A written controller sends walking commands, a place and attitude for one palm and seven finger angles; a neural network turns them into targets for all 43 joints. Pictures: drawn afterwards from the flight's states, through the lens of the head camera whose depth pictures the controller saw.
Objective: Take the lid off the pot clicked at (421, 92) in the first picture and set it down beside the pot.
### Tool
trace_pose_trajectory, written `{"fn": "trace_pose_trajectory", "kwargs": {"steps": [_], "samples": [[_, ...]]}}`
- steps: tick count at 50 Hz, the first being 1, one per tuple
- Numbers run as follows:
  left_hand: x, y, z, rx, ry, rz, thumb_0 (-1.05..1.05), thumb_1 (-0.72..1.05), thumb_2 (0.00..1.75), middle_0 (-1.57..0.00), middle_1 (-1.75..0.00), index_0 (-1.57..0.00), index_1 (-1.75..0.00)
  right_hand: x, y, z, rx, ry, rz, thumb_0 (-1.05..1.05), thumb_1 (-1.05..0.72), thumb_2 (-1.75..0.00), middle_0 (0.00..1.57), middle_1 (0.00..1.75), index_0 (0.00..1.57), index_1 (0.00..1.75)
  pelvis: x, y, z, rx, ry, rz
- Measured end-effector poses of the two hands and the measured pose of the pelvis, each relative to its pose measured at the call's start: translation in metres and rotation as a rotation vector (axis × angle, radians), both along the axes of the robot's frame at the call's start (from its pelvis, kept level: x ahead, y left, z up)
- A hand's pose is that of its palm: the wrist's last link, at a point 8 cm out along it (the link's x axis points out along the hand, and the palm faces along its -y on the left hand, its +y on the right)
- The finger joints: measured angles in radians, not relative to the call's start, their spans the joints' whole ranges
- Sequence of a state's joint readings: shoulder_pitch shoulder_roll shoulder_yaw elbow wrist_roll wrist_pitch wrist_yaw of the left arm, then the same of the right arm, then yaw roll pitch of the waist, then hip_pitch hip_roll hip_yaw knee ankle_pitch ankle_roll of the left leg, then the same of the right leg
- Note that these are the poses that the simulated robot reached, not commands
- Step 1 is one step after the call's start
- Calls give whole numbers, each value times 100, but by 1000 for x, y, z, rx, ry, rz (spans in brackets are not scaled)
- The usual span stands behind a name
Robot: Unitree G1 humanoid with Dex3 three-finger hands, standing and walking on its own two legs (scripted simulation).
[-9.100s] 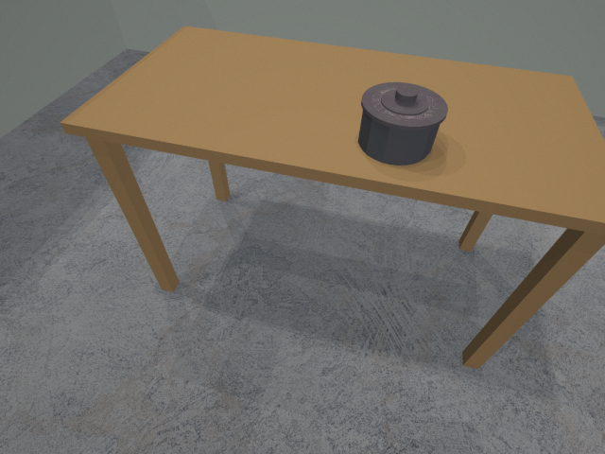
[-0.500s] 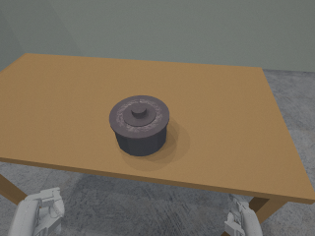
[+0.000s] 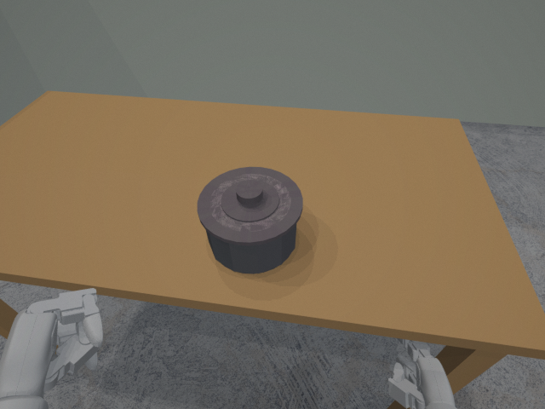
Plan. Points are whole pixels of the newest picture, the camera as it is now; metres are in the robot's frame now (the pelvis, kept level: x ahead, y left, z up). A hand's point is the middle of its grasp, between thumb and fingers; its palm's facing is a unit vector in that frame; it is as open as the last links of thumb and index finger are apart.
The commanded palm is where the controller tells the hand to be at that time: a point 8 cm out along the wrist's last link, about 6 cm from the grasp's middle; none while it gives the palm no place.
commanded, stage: raise the hand higher, near the body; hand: left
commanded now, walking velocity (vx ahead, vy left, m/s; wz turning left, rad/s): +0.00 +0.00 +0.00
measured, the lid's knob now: (249, 192) +0.41 +0.10 +0.11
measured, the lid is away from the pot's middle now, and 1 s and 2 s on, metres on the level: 0.00 0.00 0.00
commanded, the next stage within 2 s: reach forward and open the fingers in 0.18 s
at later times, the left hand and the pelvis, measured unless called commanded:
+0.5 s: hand (79, 297) +0.19 +0.26 +0.13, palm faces +0.15 -0.23 -0.96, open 2.9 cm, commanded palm +0.15 +0.26 +0.17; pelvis -0.01 +0.00 +0.00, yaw -2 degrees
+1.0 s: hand (83, 268) +0.22 +0.26 +0.15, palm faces -0.18 -0.04 -0.98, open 6.8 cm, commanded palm +0.20 +0.25 +0.21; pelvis -0.03 +0.00 +0.00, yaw +0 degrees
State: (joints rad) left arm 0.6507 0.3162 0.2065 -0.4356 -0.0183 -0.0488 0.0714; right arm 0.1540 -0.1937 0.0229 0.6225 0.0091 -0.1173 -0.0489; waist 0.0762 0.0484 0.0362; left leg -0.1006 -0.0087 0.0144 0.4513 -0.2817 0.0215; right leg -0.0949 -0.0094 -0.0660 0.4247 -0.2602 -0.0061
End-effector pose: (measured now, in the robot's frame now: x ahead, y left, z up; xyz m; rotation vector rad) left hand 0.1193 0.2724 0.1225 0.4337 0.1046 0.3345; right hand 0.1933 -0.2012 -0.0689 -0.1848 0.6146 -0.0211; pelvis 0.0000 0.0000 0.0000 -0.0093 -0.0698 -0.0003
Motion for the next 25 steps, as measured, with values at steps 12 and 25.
{"fn": "trace_pose_trajectory", "kwargs": {"steps": [12,25], "samples": [[12,1,29,49,-118,-20,1,89,90,-130,-150,-130,-150,-5,2,-5,0,20,15,1,-90,-90,20,30,20,30,-2,2,0,0,1,-2],[43,-8,60,871,124,-86,1,77,97,-126,-137,-126,-136,8,-16,-12,-10,128,28,1,-90,-90,20,30,20,30,-9,2,-2,8,66,-37]]}}
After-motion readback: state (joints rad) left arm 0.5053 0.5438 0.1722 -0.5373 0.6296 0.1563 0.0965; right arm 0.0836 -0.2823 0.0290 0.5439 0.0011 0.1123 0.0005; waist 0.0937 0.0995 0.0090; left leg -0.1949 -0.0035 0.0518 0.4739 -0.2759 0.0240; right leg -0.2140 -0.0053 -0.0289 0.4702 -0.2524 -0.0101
